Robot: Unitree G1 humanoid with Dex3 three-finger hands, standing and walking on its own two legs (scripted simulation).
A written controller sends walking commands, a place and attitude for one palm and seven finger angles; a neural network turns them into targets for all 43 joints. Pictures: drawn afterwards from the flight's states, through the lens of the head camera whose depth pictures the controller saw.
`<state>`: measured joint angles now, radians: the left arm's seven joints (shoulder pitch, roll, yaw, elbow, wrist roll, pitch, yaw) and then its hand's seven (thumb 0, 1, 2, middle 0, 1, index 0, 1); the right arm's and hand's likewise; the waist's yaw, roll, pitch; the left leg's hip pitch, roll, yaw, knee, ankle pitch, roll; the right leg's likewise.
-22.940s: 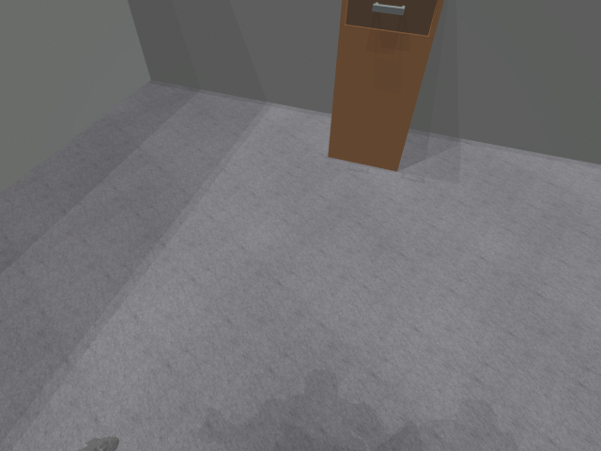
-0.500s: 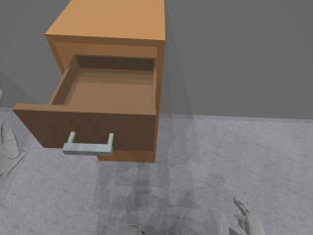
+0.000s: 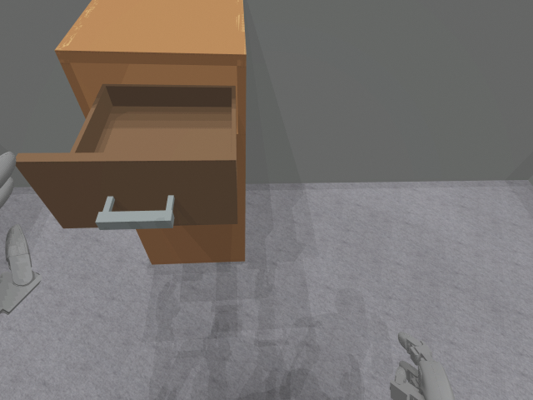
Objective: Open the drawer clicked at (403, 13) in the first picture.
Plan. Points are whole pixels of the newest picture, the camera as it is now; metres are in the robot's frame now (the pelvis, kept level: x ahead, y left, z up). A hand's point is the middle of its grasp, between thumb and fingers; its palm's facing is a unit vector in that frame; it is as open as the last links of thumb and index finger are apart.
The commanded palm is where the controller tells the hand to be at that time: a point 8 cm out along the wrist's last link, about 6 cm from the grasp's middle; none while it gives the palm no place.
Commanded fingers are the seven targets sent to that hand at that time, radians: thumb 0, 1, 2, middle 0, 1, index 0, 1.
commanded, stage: stop stepping back and stand still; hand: left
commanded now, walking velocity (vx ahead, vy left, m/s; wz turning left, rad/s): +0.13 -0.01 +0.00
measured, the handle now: (138, 210) +0.41 +0.24 +0.02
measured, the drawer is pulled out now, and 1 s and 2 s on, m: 0.30 0.30 0.30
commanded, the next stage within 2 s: let the arm hang, fingers relaxed in 0.50 s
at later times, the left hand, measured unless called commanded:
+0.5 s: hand out of the picture +0.14 +0.24 +0.19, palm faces +0.47 -0.76 -0.45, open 7.4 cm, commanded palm +0.07 +0.28 +0.21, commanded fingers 0.00 0.90 0.90 -0.20 -0.30 -0.20 -0.30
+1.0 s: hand out of the picture -0.04 +0.17 -0.17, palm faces +0.12 -0.97 -0.20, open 6.9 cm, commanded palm none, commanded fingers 0.00 0.90 0.90 -0.20 -0.30 -0.20 -0.30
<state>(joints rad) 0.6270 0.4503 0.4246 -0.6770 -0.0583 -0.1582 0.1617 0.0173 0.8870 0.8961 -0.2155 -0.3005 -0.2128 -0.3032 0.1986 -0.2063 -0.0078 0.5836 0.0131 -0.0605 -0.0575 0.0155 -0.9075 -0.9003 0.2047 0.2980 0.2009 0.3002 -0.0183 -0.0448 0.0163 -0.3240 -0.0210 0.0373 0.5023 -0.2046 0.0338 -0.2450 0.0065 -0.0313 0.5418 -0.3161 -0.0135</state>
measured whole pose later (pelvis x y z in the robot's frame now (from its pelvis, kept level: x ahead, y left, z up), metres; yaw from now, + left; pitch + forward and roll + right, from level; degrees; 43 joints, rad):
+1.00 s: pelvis -0.05 -0.02 +0.00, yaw +4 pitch -2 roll -1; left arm 0.29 0.19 0.04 0.98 0.01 0.04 0.03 -0.02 1.00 0.89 -0.21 -0.30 -0.20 -0.30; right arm 0.27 -0.16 0.00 0.99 -0.02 0.03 -0.02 0.01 -0.91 -0.90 0.20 0.30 0.20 0.30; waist 0.00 -0.02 0.09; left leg -0.27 0.01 -0.02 0.51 -0.21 0.00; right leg -0.19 0.03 -0.10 0.46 -0.24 -0.05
